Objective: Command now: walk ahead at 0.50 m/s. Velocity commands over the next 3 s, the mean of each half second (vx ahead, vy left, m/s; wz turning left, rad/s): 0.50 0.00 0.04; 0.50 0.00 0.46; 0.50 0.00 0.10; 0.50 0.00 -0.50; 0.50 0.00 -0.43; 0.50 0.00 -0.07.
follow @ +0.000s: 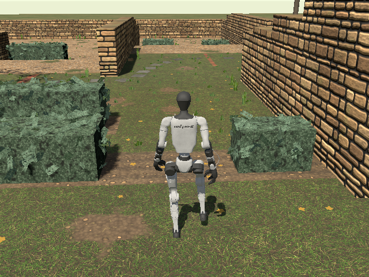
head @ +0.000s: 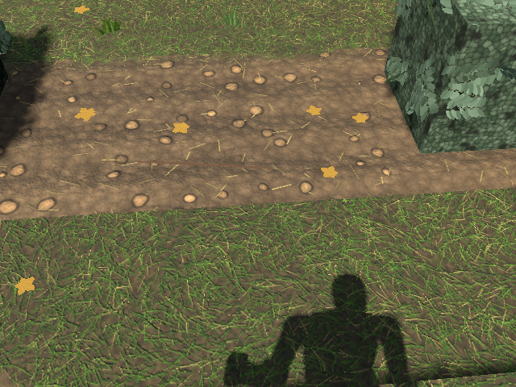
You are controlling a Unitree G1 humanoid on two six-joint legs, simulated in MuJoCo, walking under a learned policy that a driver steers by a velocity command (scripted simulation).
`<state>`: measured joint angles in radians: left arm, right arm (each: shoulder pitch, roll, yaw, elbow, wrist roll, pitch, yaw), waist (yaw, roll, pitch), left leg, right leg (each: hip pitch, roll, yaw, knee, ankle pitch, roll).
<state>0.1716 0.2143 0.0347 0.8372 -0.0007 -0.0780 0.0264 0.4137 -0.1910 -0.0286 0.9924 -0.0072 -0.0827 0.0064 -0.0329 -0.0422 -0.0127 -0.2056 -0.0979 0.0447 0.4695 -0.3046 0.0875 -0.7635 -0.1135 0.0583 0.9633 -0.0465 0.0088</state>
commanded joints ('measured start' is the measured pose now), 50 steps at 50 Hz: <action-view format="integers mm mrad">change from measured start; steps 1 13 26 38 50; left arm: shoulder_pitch -53 294 98 401 203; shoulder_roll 25 254 153 114 163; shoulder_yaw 4 87 71 71 58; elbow -74 -40 26 149 120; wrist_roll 0 -17 20 10 -29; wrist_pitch -4 -19 -28 -35 3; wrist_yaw -19 -69 -31 16 6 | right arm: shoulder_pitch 16 152 -161 -462 53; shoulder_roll -162 -55 -110 -103 -227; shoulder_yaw -35 0 -61 -75 -124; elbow -42 -40 -132 -263 -46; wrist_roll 27 6 21 49 15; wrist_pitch -7 12 41 19 49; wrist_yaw -25 -7 -21 40 57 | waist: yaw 6 140 30 158 -145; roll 101 -229 -3 -53 51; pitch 31 -405 -9 159 -77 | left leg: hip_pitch -22 -434 -420 -1027 298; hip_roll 285 30 205 192 132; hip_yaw -191 -104 -172 -259 33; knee -218 769 407 463 -166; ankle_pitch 542 -236 303 268 939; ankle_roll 105 -34 -57 -25 40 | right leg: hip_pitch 111 1187 616 1091 606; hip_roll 21 -275 -98 -255 -87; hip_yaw -24 611 -10 14 -302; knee -235 -547 -828 -610 460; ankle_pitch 161 -181 150 49 145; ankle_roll -17 -373 -212 -158 44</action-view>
